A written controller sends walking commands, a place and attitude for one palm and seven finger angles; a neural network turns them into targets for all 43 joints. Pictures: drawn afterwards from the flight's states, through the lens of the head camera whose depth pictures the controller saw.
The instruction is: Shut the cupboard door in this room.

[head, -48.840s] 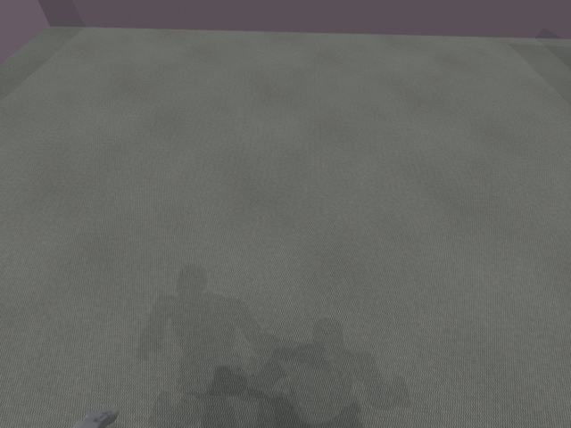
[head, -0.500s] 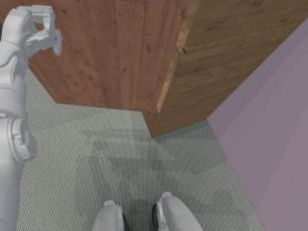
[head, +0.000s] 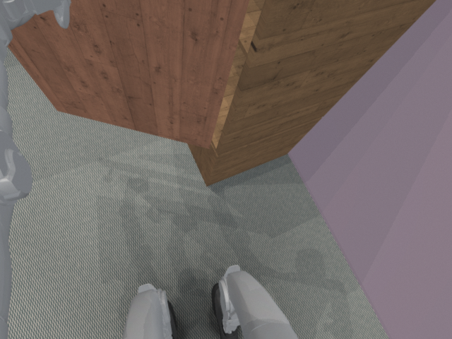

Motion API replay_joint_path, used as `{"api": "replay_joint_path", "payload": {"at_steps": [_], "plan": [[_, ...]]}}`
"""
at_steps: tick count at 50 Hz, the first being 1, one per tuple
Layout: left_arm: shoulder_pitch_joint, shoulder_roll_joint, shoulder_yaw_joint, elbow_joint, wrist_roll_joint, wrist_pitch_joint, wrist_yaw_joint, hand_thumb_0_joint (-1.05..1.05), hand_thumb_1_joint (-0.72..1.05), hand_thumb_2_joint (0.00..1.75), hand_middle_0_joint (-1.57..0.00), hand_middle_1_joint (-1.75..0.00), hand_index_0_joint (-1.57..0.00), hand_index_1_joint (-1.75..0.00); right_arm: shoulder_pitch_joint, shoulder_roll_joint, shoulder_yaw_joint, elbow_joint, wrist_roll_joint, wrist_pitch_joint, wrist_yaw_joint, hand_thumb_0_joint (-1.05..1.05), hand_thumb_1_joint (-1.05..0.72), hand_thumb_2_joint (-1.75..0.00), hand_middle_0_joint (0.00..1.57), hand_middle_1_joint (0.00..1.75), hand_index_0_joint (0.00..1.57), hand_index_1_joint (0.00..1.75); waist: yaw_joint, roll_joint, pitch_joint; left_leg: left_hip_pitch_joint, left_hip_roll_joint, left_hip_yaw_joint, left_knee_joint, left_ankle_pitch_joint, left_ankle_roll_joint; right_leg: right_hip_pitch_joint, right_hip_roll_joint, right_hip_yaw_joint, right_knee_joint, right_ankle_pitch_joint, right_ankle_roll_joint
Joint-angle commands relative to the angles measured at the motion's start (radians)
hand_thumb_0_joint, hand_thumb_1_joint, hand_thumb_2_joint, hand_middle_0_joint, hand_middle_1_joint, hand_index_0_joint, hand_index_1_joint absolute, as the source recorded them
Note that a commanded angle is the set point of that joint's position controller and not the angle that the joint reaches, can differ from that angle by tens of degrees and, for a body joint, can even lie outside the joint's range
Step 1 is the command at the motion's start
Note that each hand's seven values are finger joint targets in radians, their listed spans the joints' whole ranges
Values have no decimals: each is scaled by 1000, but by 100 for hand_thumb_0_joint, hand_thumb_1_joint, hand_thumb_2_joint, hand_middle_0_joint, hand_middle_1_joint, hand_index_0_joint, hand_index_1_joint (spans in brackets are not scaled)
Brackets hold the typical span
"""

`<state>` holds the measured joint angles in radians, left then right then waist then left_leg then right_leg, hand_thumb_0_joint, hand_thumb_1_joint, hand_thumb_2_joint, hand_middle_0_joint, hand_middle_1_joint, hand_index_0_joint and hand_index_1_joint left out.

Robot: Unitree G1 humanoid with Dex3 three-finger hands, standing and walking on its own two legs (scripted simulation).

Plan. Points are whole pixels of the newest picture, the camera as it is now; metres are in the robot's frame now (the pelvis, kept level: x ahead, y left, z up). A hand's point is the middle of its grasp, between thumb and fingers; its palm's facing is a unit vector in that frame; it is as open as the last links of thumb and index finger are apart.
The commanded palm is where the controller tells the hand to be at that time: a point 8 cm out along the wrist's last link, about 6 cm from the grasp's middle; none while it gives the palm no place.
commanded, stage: pull the fist back off the door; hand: left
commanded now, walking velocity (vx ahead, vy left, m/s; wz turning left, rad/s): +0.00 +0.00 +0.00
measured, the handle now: out of the picture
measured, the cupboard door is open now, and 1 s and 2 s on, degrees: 54 49 49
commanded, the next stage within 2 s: draw the hand back to the body in 0.88 s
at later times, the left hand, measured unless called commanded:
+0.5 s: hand out of the picture +0.59 +0.13 +0.13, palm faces +0.12 -0.99 -0.01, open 3.1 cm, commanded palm +0.54 +0.17 +0.12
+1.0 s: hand (71, 49) +0.52 +0.12 +0.12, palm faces +0.11 -0.99 -0.03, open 3.1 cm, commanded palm +0.48 +0.17 +0.12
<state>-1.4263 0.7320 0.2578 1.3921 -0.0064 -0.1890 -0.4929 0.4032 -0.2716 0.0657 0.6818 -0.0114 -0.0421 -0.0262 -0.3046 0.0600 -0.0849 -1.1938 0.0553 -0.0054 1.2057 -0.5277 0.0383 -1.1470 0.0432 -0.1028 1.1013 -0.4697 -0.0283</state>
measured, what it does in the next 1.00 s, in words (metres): stands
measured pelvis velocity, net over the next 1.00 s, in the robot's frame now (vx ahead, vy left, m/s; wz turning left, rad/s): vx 0.01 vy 0.00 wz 0.04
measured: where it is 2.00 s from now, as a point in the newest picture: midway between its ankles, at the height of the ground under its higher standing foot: (198, 334)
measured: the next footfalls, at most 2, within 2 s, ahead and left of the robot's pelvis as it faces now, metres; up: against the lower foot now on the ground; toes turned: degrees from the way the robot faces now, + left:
none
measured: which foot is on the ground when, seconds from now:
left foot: down 0.00-1.00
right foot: down 0.00-1.00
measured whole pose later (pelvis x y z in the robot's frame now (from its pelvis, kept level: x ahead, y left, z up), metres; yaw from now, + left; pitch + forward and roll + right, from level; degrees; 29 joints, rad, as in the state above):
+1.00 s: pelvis +0.01 +0.00 +0.04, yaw +2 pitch +20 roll -2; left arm -0.97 0.30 0.30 1.25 -0.01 -0.43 0.07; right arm 0.34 -0.25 0.01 0.63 -0.03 0.03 0.06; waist -0.18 0.05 -0.12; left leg -0.89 0.02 0.03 1.00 -0.47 0.03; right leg -0.87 0.01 -0.07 0.96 -0.44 -0.02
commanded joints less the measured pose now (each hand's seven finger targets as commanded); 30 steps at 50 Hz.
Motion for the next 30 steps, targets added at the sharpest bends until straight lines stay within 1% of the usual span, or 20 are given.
{"api": "replay_joint_path", "payload": {"at_steps": [1, 2, 3, 4, 5, 7, 8, 9, 10, 11, 13, 16, 17, 18, 20, 23, 26, 27, 28, 30], "plan": [[-555, 189, 251, -193, -87, -16, 184, 0, 90, 90, -130, -150, -130, -150, 320, -191, -53, -42, -24, -13, -5, 0, -90, -90, 20, 30, 20, 30, -26, 248, -584, 497, 2, -105, -85, 519, 7, 157, 21, 57, -134, 339, -5], [-487, 121, 188, -154, -57, 2, 279, 0, 90, 90, -130, -150, -130, -150, 318, -188, -51, -52, -28, -13, 18, 0, -90, -90, 20, 30, 20, 30, -29, 216, -591, 479, 1, -103, -101, 511, 0, 178, 19, 57, -130, 335, 2], [-449, 88, 185, -156, -50, 2, 335, 0, 90, 90, -130, -150, -130, -150, 322, -183, -56, -56, -33, -12, 32, 0, -90, -90, 20, 30, 20, 30, -21, 212, -606, 496, 3, -114, -107, 537, -4, 170, 20, 47, -118, 336, 3], [-432, 78, 215, -192, -49, -4, 394, 0, 90, 90, -130, -150, -130, -150, 342, -187, -67, -61, -52, -7, 45, 0, -90, -90, 20, 30, 20, 30, -21, 179, -633, 509, 4, -108, -106, 566, -5, 196, 15, 47, -122, 371, 12], [-403, 83, 230, -249, -24, -19, 456, 0, 90, 90, -130, -150, -130, -150, 353, -184, -72, -72, -63, 2, 61, 0, -90, -90, 20, 30, 20, 30, 3, 203, -668, 523, -1, -100, -109, 603, -8, 234, 13, 51, -121, 413, 12], [-374, 41, 202, -389, 57, -88, 578, 0, 90, 90, -130, -150, -130, -150, 357, -169, -83, -84, -84, 7, 96, 0, -90, -90, 20, 30, 20, 30, 29, 251, -728, 589, -4, -90, -102, 672, -14, 247, 13, 56, -119, 468, 12], [-379, 25, 169, -417, 101, -125, 603, 0, 90, 90, -130, -150, -130, -150, 366, -169, -89, -73, -90, 10, 108, 0, -90, -90, 20, 30, 20, 30, 15, 250, -740, 627, 2, -106, -102, 714, -18, 230, 15, 52, -111, 477, 11], [-384, -14, 128, -456, 119, -151, 608, 0, 90, 90, -130, -150, -130, -150, 369, -170, -99, -64, -90, 17, 120, 0, -90, -90, 20, 30, 20, 30, 10, 260, -748, 663, 3, -105, -108, 722, -21, 234, 18, 54, -123, 485, 11], [-358, 4, 139, -446, 127, -168, 603, 0, 90, 90, -130, -150, -130, -150, 373, -176, -107, -56, -86, 26, 124, 0, -90, -90, 20, 30, 20, 30, 13, 225, -738, 660, 0, -100, -123, 696, -20, 274, 21, 56, -140, 487, 10], [-369, -12, 118, -440, 121, -175, 583, 0, 90, 90, -130, -150, -130, -150, 372, -179, -112, -54, -80, 33, 123, 0, -90, -90, 20, 30, 20, 30, -4, 197, -725, 653, -5, -93, -142, 659, -16, 309, 22, 61, -162, 491, 14], [-387, -25, 117, -448, 78, -176, 532, 0, 90, 90, -130, -150, -130, -150, 375, -182, -120, -48, -68, 44, 113, 0, -90, -90, 20, 30, 20, 30, -6, 175, -739, 662, -17, -85, -173, 636, -13, 386, 26, 68, -190, 522, 14], [-325, 18, 176, -389, 27, -160, 491, 0, 90, 90, -130, -150, -130, -150, 354, -177, -112, -50, -49, 56, 97, 0, -90, -90, 20, 30, 20, 30, 26, 156, -689, 625, -27, -64, -218, 576, -11, 458, 26, 72, -226, 514, 15], [-289, 13, 181, -371, 22, -163, 492, 0, 90, 90, -130, -150, -130, -150, 350, -172, -109, -53, -47, 57, 95, 0, -90, -90, 20, 30, 20, 30, 36, 141, -658, 615, -29, -60, -231, 566, -10, 468, 27, 71, -234, 508, 15], [-274, -6, 171, -373, 18, -175, 497, 0, 90, 90, -130, -150, -130, -150, 347, -169, -105, -56, -49, 55, 94, 0, -90, -90, 20, 30, 20, 30, 40, 157, -633, 623, -31, -55, -238, 560, -10, 457, 26, 73, -241, 499, 15], [-167, 3, 201, -334, 28, -202, 521, 0, 90, 90, -130, -150, -130, -150, 337, -161, -104, -59, -54, 55, 95, 0, -90, -90, 20, 30, 20, 30, 62, 128, -560, 587, -32, -42, -248, 558, -8, 464, 23, 74, -245, 506, 14], [-21, -60, 168, -271, 34, -233, 531, 0, 90, 90, -130, -150, -130, -150, 322, -158, -106, -69, -53, 57, 102, 0, -90, -90, 20, 30, 20, 30, 67, 48, -443, 525, -39, -24, -269, 522, -3, 487, 20, 78, -263, 512, 15], [85, -131, 120, -276, 19, -240, 507, 0, 90, 90, -130, -150, -130, -150, 301, -162, -117, -88, -44, 67, 107, 0, -90, -90, 20, 30, 20, 30, 82, 3, -427, 515, -46, -8, -291, 513, -3, 527, 17, 84, -274, 536, 15], [90, -162, 101, -303, 6, -245, 496, 0, 90, 90, -130, -150, -130, -150, 294, -161, -122, -93, -42, 69, 106, 0, -90, -90, 20, 30, 20, 30, 84, -2, -442, 534, -47, -8, -294, 521, -3, 532, 17, 82, -272, 544, 15], [94, -197, 82, -324, -11, -253, 484, 0, 90, 90, -130, -150, -130, -150, 287, -158, -127, -94, -37, 70, 103, 0, -90, -90, 20, 30, 20, 30, 87, 32, -453, 581, -47, -8, -292, 557, -6, 516, 15, 79, -272, 558, 12], [70, -213, 76, -362, -41, -269, 468, 0, 90, 90, -130, -150, -130, -150, 268, -161, -132, -87, -32, 73, 100, 0, -90, -90, 20, 30, 20, 30, 84, 17, -449, 605, -44, -14, -291, 536, -9, 493, 16, 77, -275, 528, 15]]}}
